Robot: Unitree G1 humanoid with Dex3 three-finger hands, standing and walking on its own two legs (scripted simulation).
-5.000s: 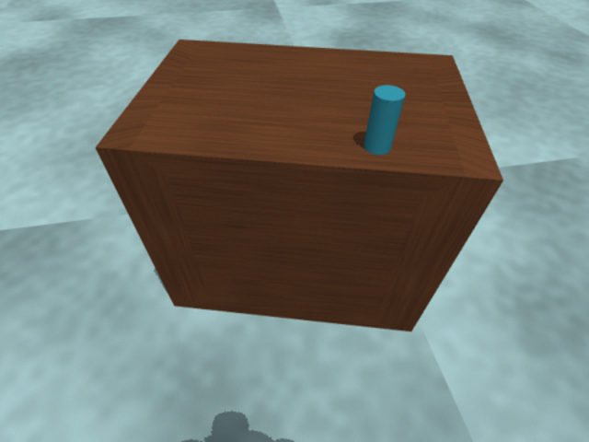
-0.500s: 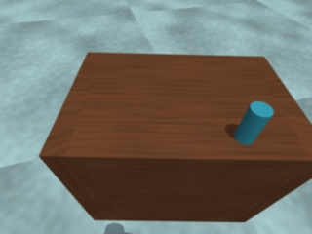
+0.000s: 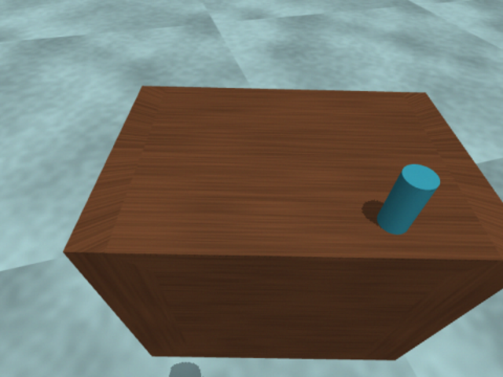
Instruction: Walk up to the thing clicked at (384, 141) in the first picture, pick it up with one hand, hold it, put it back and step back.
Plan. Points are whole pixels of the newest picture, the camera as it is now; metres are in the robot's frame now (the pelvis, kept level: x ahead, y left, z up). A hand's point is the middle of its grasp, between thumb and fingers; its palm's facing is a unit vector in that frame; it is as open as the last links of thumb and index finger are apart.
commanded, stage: stand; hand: right
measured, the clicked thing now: (405, 201) +0.42 -0.29 +0.03
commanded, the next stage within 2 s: rise first in 0.74 s
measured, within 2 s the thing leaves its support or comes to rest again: neither
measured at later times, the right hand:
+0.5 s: hand out of the picture +0.07 -0.25 -0.16, palm faces -0.03 +0.94 -0.34, open 7.4 cm
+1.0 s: hand out of the picture +0.15 -0.24 -0.15, palm faces +0.13 +0.94 -0.32, open 9.0 cm
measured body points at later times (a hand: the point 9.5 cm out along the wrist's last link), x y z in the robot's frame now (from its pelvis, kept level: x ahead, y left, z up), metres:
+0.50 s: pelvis +0.00 +0.00 +0.00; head +0.01 +0.00 +0.45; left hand +0.07 +0.31 -0.13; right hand +0.07 -0.30 -0.13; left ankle +0.02 +0.14 -0.75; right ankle -0.04 -0.13 -0.75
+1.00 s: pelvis -0.01 +0.00 -0.01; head +0.03 +0.00 +0.44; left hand +0.13 +0.29 -0.12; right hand +0.14 -0.29 -0.12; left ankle +0.02 +0.14 -0.75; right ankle -0.04 -0.13 -0.75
